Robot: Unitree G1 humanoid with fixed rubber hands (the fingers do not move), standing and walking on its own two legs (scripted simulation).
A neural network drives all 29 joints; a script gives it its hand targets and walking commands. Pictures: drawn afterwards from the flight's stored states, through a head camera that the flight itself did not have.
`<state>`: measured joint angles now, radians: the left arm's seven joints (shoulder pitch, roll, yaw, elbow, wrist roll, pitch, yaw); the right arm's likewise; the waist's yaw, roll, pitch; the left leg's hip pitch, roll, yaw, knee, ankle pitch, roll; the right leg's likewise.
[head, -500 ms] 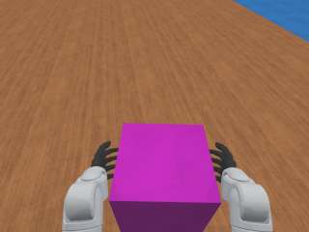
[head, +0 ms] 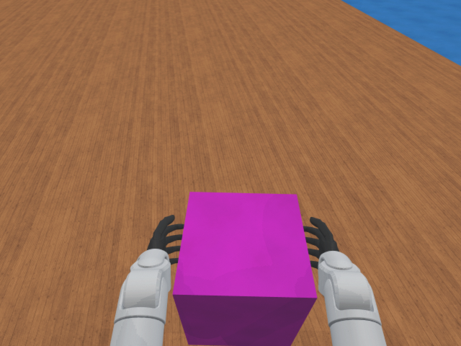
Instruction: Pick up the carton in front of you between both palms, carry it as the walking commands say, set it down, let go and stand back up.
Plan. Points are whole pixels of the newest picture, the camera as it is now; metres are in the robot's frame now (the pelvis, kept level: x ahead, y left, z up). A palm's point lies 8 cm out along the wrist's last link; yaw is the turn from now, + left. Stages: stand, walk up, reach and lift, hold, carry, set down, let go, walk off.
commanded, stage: carry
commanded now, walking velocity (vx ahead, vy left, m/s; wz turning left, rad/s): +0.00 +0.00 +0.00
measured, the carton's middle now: (241, 271) +0.30 +0.00 -0.06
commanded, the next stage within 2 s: hold in 0.82 s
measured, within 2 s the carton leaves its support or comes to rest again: neither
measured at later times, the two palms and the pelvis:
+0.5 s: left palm (158, 265) +0.26 +0.14 +0.04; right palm (335, 268) +0.26 -0.16 +0.03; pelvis -0.02 +0.00 +0.00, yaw +0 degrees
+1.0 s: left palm (170, 272) +0.25 +0.12 +0.03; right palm (353, 286) +0.23 -0.18 +0.03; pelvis -0.04 -0.01 +0.01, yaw -6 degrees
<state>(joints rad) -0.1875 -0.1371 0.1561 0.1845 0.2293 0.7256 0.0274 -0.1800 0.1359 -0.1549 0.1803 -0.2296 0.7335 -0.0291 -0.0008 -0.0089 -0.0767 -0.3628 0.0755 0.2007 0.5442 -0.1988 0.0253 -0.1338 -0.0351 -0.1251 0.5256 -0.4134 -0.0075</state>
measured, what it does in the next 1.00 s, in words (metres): stands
